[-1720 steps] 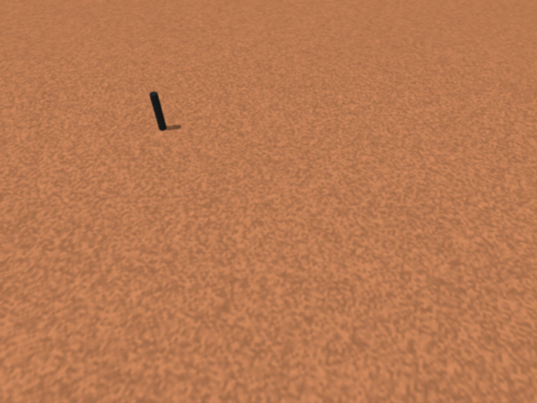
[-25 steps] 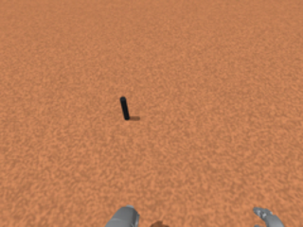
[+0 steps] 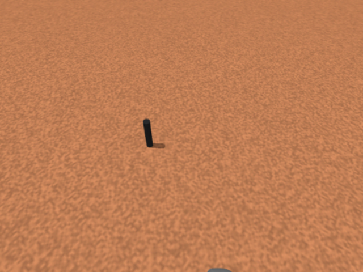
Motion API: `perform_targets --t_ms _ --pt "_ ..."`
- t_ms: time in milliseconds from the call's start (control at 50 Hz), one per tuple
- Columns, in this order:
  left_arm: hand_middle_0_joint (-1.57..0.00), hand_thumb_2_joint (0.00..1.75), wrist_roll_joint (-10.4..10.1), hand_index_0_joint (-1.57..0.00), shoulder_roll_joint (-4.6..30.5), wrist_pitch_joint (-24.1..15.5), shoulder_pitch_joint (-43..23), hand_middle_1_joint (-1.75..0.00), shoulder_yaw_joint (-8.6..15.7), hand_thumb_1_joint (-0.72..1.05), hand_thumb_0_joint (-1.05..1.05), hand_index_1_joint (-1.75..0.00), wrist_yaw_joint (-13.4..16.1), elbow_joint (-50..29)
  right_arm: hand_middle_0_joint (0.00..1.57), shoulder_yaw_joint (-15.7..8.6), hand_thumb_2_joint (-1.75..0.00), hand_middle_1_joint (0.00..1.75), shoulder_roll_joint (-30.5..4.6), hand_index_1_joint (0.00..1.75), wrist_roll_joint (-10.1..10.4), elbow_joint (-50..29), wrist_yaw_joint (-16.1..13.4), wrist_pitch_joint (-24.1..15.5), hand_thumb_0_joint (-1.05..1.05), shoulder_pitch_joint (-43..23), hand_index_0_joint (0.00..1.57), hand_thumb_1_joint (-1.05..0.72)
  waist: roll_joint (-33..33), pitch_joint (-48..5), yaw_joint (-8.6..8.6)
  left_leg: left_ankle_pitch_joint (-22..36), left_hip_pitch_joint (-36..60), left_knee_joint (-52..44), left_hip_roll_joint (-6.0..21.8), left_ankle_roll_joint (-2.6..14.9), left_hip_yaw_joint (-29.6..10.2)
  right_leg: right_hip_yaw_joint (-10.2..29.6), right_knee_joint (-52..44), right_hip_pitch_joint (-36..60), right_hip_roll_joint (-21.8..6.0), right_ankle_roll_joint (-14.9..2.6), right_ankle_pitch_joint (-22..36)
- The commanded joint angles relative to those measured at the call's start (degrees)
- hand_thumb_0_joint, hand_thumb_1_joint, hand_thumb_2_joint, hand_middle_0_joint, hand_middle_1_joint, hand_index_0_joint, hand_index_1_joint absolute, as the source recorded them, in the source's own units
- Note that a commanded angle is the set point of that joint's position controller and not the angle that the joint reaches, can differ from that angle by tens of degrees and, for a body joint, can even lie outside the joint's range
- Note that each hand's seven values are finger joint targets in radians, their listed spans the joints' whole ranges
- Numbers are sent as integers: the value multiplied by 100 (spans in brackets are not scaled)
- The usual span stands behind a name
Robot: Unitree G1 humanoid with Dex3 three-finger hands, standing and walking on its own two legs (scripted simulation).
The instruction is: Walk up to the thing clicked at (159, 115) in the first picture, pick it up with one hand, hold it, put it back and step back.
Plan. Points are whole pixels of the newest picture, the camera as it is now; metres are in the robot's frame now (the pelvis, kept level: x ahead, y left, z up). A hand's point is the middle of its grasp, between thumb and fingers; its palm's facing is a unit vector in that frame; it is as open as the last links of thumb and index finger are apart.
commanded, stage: step back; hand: left
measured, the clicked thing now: (148, 133) +1.03 +0.18 -0.64
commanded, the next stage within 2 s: stand in 0.54 s
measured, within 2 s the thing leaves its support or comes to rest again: neither
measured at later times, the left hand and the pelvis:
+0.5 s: hand out of the picture +0.13 +0.30 -0.15, palm faces +0.03 -0.92 -0.39, open 7.4 cm; pelvis +0.05 +0.03 +0.00, yaw +1 degrees
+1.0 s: hand out of the picture +0.12 +0.27 -0.14, palm faces +0.00 -0.94 -0.34, open 7.4 cm; pelvis +0.05 +0.02 +0.02, yaw +2 degrees
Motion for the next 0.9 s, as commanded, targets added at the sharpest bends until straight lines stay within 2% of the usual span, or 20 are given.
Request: perform_targets --t_ms 0,20,40,60,120,200,260,300,320,340,360,380,400,440,460,500,520,560,660,880 --pt "-20 90 50 -20 1114 -291 603 -30 381 90 0 -30 273 17 20 -96 -90 30 -747 30 99 -502 -97 12 0 -490 20 -90 125 -351 491 -25 -1604 698 365 419 -328 422 -1553 1991 -60 49 995" --pt "-20 90 138 -20 1562 -346 593 -30 464 90 0 -30 326 -42 20 -9 -90 30 -471 30 137 -579 -119 25 0 -326 20 -90 -929 -339 442 -863 -2151 1582 -304 128 -354 2473 -2252 1821 -1327 -256 491" --pt "-20 90 132 -20 1775 -322 33 -30 459 90 0 -30 331 -250 20 -125 -90 30 -849 30 92 -439 -184 108 0 -227 20 -90 -435 -253 285 -1374 -1693 1997 -107 86 -645 3197 -2675 807 -2065 -768 -1138" --pt "-20 90 125 -20 1874 -289 -447 -30 464 90 0 -30 327 -359 20 -259 -90 30 -1184 30 62 -258 -200 130 0 -65 20 -90 -477 66 157 -1414 -1369 2215 93 56 -653 3421 -2647 124 -2267 -1244 -1547" --pt "-20 90 94 -20 1367 -338 -479 -30 356 90 0 -30 317 -362 20 -226 -90 30 -1140 30 107 -77 -149 82 0 -61 20 -90 -253 -63 169 -974 -1443 2051 106 93 -790 2022 -2069 597 -1558 -910 176" --pt "-20 90 66 -20 1452 -318 -401 -30 373 90 0 -30 325 -244 20 -201 -90 30 -1073 30 51 -60 -148 81 0 -118 20 -90 -685 -331 239 -808 -1178 1408 174 -18 -385 1432 -1600 751 -1509 -895 1750" --pt "-20 90 2 -20 1391 -250 -671 -30 314 90 0 -30 323 -261 20 -200 -90 30 -988 30 24 47 -137 34 0 -75 20 -90 -934 -526 74 -290 -575 322 118 -8 152 861 -1137 672 -1306 -775 2553" --pt "-20 90 -55 -20 1229 -180 -768 -30 216 90 0 -30 320 -293 20 -257 -90 30 -1028 30 3 210 -171 -5 0 36 20 -90 -600 -629 -42 1024 42 -550 28 42 180 505 -483 443 -943 -409 2699" --pt "-20 90 -69 -20 1077 -160 -648 -30 168 90 0 -30 328 -318 20 -291 -90 30 -1182 30 -24 203 -192 -21 0 -70 20 -90 -278 -754 24 1762 301 -565 384 216 -301 331 -140 248 -712 -219 2583" --pt "-20 90 -110 -20 913 -139 -676 -30 116 90 0 -30 321 -364 20 -320 -90 30 -1440 30 -59 111 -212 -54 0 -212 20 -90 287 -841 64 2133 214 -754 1058 490 -1146 140 225 95 -364 -35 1851" --pt "-20 90 -162 -20 940 -92 -666 -30 106 90 0 -30 331 -244 20 -287 -90 30 -1616 30 23 24 -193 -46 0 -722 20 -90 615 -774 187 1612 -263 -826 1429 955 -1462 -114 163 265 37 27 390" --pt "-20 90 -124 -20 1001 -76 -671 -30 112 90 0 -30 336 -99 20 -275 -90 30 -1586 30 52 21 -168 -35 0 -937 20 -90 699 -658 196 1417 -683 -830 1511 1087 -1438 -78 33 700 35 12 -229" --pt "-20 90 -107 -20 974 -101 -648 -30 84 90 0 -30 328 -9 20 -237 -90 30 -1455 30 44 85 -157 -16 0 -1047 20 -90 648 -562 282 1632 -642 -703 1293 877 -1115 -9 -512 842 -14 -9 82" --pt "-20 90 -70 -20 1158 -184 -519 -30 129 90 0 -30 317 90 20 -151 -90 30 -1203 30 107 80 -186 -11 0 -1096 20 -90 348 -831 273 2309 -422 -149 778 409 -437 310 -780 1184 -397 -86 2056" --pt "-20 90 -106 -20 1247 -192 -539 -30 149 90 0 -30 324 77 20 -128 -90 30 -1160 30 112 138 -206 -7 0 -953 20 -90 282 -875 210 2441 -409 -38 613 275 -312 574 -719 1229 -548 -156 2506" --pt "-20 90 -131 -20 1242 -159 -800 -30 126 90 0 -30 333 86 20 -125 -90 30 -1145 30 107 322 -213 7 0 -811 20 -90 331 -839 96 2416 -152 -335 674 241 -385 576 -652 1086 -619 -177 2509" --pt "-20 90 -136 -20 836 -99 -722 -30 -44 90 0 -30 270 273 20 -63 -90 30 -1290 30 149 349 -198 -112 0 -781 20 -90 316 -780 138 2563 -61 -712 857 314 -687 314 -670 1166 -405 -62 2332" --pt "-20 90 -138 -20 839 -66 -781 -30 -85 90 0 -30 248 285 20 -86 -90 30 -1381 30 127 350 -188 -188 0 -1058 20 -90 446 -652 179 2885 61 -845 1005 364 -812 279 -959 1153 -340 37 2014" --pt "-20 90 -87 -20 968 -55 -942 -30 -108 90 0 -30 221 478 20 -14 -90 30 -1167 30 170 435 -186 -168 0 -1190 20 -90 312 -617 116 2540 219 -1071 795 150 -510 340 -1424 1430 -479 48 2384" --pt "-20 90 -53 -20 983 -103 -1116 -30 -129 90 0 -30 188 696 20 16 -90 30 -1062 30 170 536 -149 -156 0 -1370 20 -90 123 -642 74 2072 515 -1526 741 70 -330 398 -2021 1614 -612 83 2224"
